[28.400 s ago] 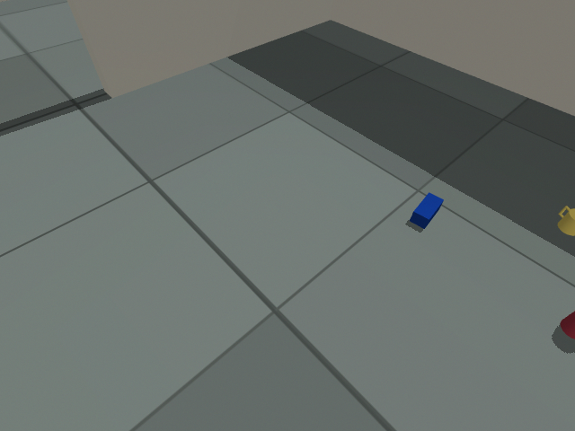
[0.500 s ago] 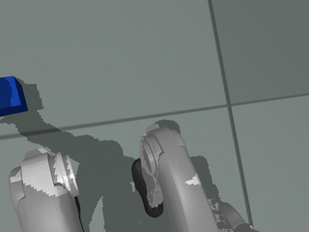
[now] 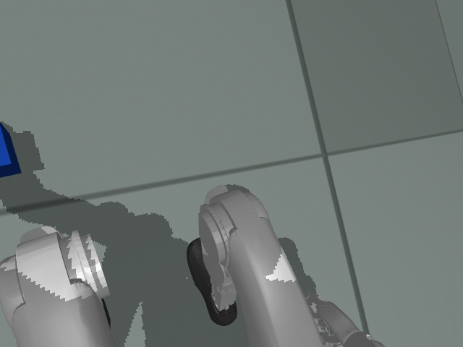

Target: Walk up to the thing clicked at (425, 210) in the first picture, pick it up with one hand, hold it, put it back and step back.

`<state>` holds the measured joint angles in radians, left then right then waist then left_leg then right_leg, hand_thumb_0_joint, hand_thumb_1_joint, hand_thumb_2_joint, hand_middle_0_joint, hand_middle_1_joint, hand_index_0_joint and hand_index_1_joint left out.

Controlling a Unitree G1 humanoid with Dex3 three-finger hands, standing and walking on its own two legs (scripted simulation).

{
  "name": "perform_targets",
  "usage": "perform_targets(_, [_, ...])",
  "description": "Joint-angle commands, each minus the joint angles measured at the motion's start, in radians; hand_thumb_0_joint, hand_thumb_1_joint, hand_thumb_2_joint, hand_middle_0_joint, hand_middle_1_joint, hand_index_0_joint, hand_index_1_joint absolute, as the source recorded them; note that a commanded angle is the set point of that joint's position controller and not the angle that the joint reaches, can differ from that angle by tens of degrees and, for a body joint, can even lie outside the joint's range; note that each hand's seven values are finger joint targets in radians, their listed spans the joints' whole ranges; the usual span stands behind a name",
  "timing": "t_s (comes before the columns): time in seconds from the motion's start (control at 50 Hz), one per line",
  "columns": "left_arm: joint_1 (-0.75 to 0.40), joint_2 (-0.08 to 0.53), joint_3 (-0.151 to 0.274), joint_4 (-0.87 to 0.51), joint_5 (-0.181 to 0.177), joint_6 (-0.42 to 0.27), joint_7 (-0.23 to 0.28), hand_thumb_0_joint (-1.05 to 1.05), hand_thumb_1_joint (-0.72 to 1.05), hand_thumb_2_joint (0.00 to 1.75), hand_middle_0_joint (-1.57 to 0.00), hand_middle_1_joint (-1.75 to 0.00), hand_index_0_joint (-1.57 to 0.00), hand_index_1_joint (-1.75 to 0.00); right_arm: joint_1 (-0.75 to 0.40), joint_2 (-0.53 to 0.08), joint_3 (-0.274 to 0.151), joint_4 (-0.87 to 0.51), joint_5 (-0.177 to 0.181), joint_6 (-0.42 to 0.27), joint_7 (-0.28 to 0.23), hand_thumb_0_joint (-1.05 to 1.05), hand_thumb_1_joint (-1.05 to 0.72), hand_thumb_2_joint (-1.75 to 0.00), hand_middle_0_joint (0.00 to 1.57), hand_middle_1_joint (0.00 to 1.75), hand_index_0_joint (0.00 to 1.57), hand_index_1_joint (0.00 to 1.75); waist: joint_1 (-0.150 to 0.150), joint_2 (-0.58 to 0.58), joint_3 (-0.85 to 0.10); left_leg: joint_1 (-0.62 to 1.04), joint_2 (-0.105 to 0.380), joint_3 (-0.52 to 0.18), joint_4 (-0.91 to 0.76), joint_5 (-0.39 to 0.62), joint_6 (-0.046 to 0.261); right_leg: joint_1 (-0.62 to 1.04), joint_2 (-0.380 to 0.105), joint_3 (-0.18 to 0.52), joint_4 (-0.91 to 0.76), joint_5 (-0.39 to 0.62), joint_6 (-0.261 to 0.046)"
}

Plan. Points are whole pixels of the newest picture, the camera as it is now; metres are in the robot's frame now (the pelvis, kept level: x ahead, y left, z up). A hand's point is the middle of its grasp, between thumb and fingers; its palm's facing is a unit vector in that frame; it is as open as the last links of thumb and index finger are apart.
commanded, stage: open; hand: left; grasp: from above
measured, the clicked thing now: out of the picture +0.44 +0.33 -0.27
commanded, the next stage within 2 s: withdraw in 0.98 s
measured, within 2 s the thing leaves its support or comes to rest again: neither
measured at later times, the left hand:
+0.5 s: hand out of the picture +0.43 +0.34 -0.24, palm faces -0.45 -0.12 -0.89, open 12.7 cm
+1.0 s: hand out of the picture +0.43 +0.34 -0.23, palm faces -0.45 -0.13 -0.89, open 14.0 cm
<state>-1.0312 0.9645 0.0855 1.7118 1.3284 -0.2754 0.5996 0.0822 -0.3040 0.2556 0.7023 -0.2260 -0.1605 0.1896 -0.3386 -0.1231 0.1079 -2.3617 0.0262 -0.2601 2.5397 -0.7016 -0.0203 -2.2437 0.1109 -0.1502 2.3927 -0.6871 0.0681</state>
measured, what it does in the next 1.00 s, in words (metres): stands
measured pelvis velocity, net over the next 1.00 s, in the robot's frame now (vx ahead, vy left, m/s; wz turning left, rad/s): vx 0.00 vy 0.00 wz -0.01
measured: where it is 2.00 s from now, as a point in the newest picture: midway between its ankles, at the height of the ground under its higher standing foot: (162, 320)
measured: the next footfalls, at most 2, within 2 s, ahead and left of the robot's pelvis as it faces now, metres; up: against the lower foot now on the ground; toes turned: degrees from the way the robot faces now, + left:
none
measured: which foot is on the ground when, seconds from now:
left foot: down 0.00-1.00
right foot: down 0.00-1.00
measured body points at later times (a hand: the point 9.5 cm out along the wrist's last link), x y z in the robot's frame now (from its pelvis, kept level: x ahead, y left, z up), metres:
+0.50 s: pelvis +0.00 +0.00 +0.00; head +0.27 +0.13 +0.34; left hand +0.45 +0.34 -0.19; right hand +0.07 -0.26 -0.06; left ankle +0.06 +0.13 -0.27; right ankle +0.11 -0.12 -0.27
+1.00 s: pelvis +0.00 +0.00 +0.01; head +0.26 +0.14 +0.34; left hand +0.45 +0.34 -0.18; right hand +0.08 -0.25 -0.06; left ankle +0.06 +0.13 -0.27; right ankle +0.11 -0.12 -0.27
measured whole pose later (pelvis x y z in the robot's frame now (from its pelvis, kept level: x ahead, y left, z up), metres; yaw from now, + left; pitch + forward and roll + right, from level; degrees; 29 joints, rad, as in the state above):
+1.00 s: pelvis +0.00 +0.00 +0.01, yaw -1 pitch +28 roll -14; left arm -1.01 1.00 0.07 1.66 1.28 -0.27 0.56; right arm 0.07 -0.32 0.29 0.67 -0.24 -0.18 0.21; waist -0.35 -0.14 0.13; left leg -2.34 0.02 -0.28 2.53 -0.70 -0.02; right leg -2.22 0.11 -0.17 2.37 -0.68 0.07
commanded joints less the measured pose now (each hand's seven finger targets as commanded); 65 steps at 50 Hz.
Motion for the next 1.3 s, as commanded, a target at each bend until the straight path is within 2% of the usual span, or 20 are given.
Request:
perform_targets(0.0, [-0.281,0.222,-0.008,-0.085,-0.010,0.027,0.048,0.00,0.66,0.75,-0.98,-0.71,-1.01,-0.68,0.184,-0.320,-0.088,0.000,0.004,-0.014,-0.010,0.00,-0.90,-0.90,0.20,0.30,0.20,0.30,-0.049,0.474,-0.584,0.477,0.022,0.113,-0.250,0.159,0.034,0.290,0.014,-0.119,-0.208,0.230,-0.090])
perform_targets(0.1, [-0.289,0.213,-0.025,-0.089,-0.017,0.035,0.045,0.00,0.26,0.66,-0.59,-0.71,-0.61,-0.68,0.176,-0.324,-0.085,-0.002,0.008,-0.032,-0.003,0.00,-0.90,-0.90,0.20,0.30,0.20,0.30,-0.048,0.495,-0.587,0.515,0.027,0.103,-0.257,0.161,0.028,0.286,0.011,-0.117,-0.204,0.235,-0.091])
perform_targets(0.12, [-0.304,0.245,-0.006,-0.116,-0.020,0.031,0.053,0.00,0.18,0.66,-0.54,-0.72,-0.57,-0.69,0.178,-0.331,-0.082,-0.007,0.005,-0.031,-0.003,0.00,-0.89,-0.90,0.20,0.30,0.20,0.30,-0.048,0.494,-0.603,0.507,0.027,0.100,-0.261,0.172,0.029,0.304,0.015,-0.122,-0.211,0.241,-0.089])
perform_targets(0.2, [-0.298,0.259,0.009,-0.116,-0.036,0.025,0.054,0.00,-0.11,0.66,-0.39,-0.76,-0.41,-0.73,0.179,-0.335,-0.076,-0.010,0.004,-0.036,0.000,0.00,-0.90,-0.90,0.20,0.30,0.20,0.30,-0.043,0.493,-0.608,0.502,0.024,0.102,-0.263,0.178,0.027,0.320,0.011,-0.121,-0.215,0.245,-0.090])
perform_targets(0.26, [-0.296,0.238,-0.011,-0.117,-0.036,0.023,0.040,0.00,-0.22,0.74,-0.31,-0.81,-0.33,-0.79,0.180,-0.336,-0.077,-0.006,0.002,-0.047,0.005,0.00,-0.90,-0.90,0.20,0.30,0.20,0.30,-0.055,0.503,-0.587,0.510,0.026,0.104,-0.247,0.164,0.027,0.304,0.009,-0.121,-0.211,0.234,-0.091])
perform_targets(0.36, [-0.265,0.270,0.017,-0.137,-0.044,0.025,0.043,0.00,-0.32,0.85,-0.25,-0.88,-0.26,-0.87,0.171,-0.334,-0.075,-0.011,0.000,-0.046,0.007,0.00,-0.90,-0.90,0.20,0.30,0.20,0.30,-0.033,0.525,-0.634,0.533,0.028,0.108,-0.249,0.203,0.025,0.351,0.014,-0.122,-0.217,0.271,-0.088])
perform_targets(0.42, [-0.266,0.251,-0.004,-0.136,-0.042,0.031,0.033,0.00,-0.39,0.88,-0.18,-0.93,-0.19,-0.91,0.180,-0.329,-0.069,0.003,-0.006,-0.047,0.015,0.00,-0.90,-0.90,0.20,0.30,0.20,0.30,-0.047,0.549,-0.616,0.545,0.031,0.108,-0.245,0.222,0.023,0.350,0.018,-0.122,-0.209,0.294,-0.088])
perform_targets(0.46, [-0.274,0.272,0.011,-0.158,-0.050,0.032,0.029,0.00,-0.43,0.90,-0.14,-0.95,-0.15,-0.94,0.191,-0.341,-0.073,0.002,-0.004,-0.050,0.018,0.00,-0.90,-0.90,0.20,0.30,0.20,0.30,-0.049,0.530,-0.613,0.531,0.028,0.111,-0.240,0.228,0.025,0.357,0.013,-0.122,-0.218,0.292,-0.087])
perform_targets(0.52, [-0.220,0.261,0.017,-0.147,-0.063,0.039,0.024,0.00,-0.47,0.94,-0.11,-0.98,-0.12,-0.97,0.179,-0.335,-0.070,-0.006,-0.001,-0.045,0.018,0.00,-0.89,-0.90,0.20,0.30,0.20,0.30,-0.029,0.539,-0.636,0.553,0.029,0.106,-0.258,0.255,0.021,0.375,0.016,-0.124,-0.214,0.310,-0.090])
perform_targets(0.62, [-0.242,0.260,0.016,-0.173,-0.071,0.035,0.006,0.00,-0.50,0.96,-0.07,-1.01,-0.08,-1.00,0.188,-0.345,-0.073,-0.013,-0.001,-0.036,0.020,0.00,-0.89,-0.90,0.20,0.30,0.20,0.30,-0.048,0.523,-0.637,0.547,0.028,0.099,-0.248,0.261,0.022,0.370,0.013,-0.129,-0.213,0.317,-0.089])
perform_targets(0.66, [-0.233,0.261,0.015,-0.168,-0.080,0.029,0.005,0.00,-0.51,0.98,-0.07,-1.02,-0.08,-1.01,0.174,-0.341,-0.068,-0.018,0.001,-0.033,0.019,0.00,-0.89,-0.90,0.20,0.30,0.20,0.30,-0.036,0.527,-0.618,0.521,0.028,0.102,-0.257,0.237,0.024,0.363,0.014,-0.127,-0.222,0.294,-0.091])
perform_targets(0.76, [-0.230,0.259,0.008,-0.159,-0.074,0.016,-0.004,0.00,-0.51,0.99,-0.07,-1.03,-0.08,-1.02,0.169,-0.335,-0.059,-0.034,-0.007,-0.021,0.012,0.00,-0.89,-0.90,0.20,0.30,0.20,0.30,-0.043,0.482,-0.617,0.478,0.026,0.107,-0.258,0.182,0.036,0.393,0.019,-0.120,-0.247,0.260,-0.084])
perform_targets(0.78, [-0.218,0.251,-0.001,-0.151,-0.075,0.015,-0.005,0.00,-0.52,0.99,-0.07,-1.02,-0.07,-1.01,0.162,-0.327,-0.060,-0.024,-0.002,-0.020,0.010,0.00,-0.89,-0.90,0.20,0.30,0.20,0.30,-0.029,0.484,-0.606,0.480,0.027,0.107,-0.259,0.172,0.034,0.373,0.020,-0.116,-0.240,0.249,-0.088])
perform_targets(0.9, [-0.234,0.254,0.001,-0.152,-0.058,0.007,-0.003,0.00,-0.50,0.98,-0.06,-1.03,-0.07,-1.02,0.167,-0.343,-0.065,-0.034,-0.002,-0.019,0.006,0.00,-0.89,-0.90,0.20,0.30,0.20,0.30,-0.052,0.491,-0.597,0.517,0.028,0.091,-0.263,0.204,0.023,0.342,0.016,-0.135,-0.218,0.266,-0.091])
perform_targets(0.94, [-0.232,0.262,0.008,-0.160,-0.055,0.005,0.005,0.00,-0.50,0.98,-0.07,-1.04,-0.08,-1.02,0.162,-0.337,-0.059,-0.035,-0.004,-0.013,0.004,0.00,-0.89,-0.90,0.20,0.30,0.20,0.30,-0.039,0.504,-0.621,0.530,0.029,0.091,-0.267,0.221,0.024,0.358,0.018,-0.135,-0.223,0.284,-0.087])
perform_targets(1.04, [-0.247,0.248,-0.005,-0.149,-0.042,0.014,0.013,0.00,-0.49,0.96,-0.06,-1.03,-0.07,-1.02,0.169,-0.334,-0.059,-0.033,-0.007,-0.019,0.008,0.00,-0.89,-0.90,0.20,0.30,0.20,0.30,-0.054,0.518,-0.596,0.524,0.029,0.097,-0.264,0.214,0.023,0.348,0.019,-0.131,-0.219,0.279,-0.089])
perform_targets(1.06, [-0.266,0.268,0.008,-0.195,-0.048,0.011,0.018,0.00,-0.48,0.97,-0.06,-1.04,-0.08,-1.02,0.162,-0.333,-0.059,-0.036,-0.008,-0.017,0.007,0.00,-0.89,-0.90,0.20,0.30,0.20,0.30,-0.035,0.536,-0.631,0.537,0.030,0.099,-0.268,0.217,0.023,0.360,0.021,-0.126,-0.224,0.282,-0.090])
perform_targets(1.1, [-0.249,0.244,-0.005,-0.147,-0.051,0.017,0.016,0.00,-0.50,0.96,-0.06,-1.03,-0.08,-1.00,0.165,-0.334,-0.061,-0.029,-0.006,-0.022,0.008,0.00,-0.90,-0.90,0.20,0.30,0.20,0.30,-0.049,0.532,-0.591,0.534,0.030,0.094,-0.269,0.203,0.019,0.324,0.017,-0.134,-0.215,0.265,-0.092])
perform_targets(1.22, [-0.262,0.275,0.050,-0.270,-0.047,0.048,0.037,0.00,-0.51,0.96,-0.07,-1.02,-0.08,-1.00,0.173,-0.331,-0.085,-0.030,-0.005,-0.032,0.017,0.00,-0.90,-0.90,0.20,0.30,0.20,0.30,-0.005,0.631,-0.703,0.619,0.029,0.104,-0.284,0.242,0.008,0.326,0.011,-0.130,-0.201,0.294,-0.096])
perform_targets(1.28, [-0.242,0.278,0.105,-0.396,-0.075,0.089,0.048,0.00,-0.51,0.97,-0.07,-1.01,-0.08,-0.99,0.175,-0.325,-0.122,-0.038,0.012,-0.032,0.031,0.00,-0.90,-0.90,0.20,0.30,0.20,0.30,0.045,0.702,-0.807,0.661,0.028,0.116,-0.301,0.279,0.001,0.322,0.005,-0.120,-0.200,0.322,-0.101])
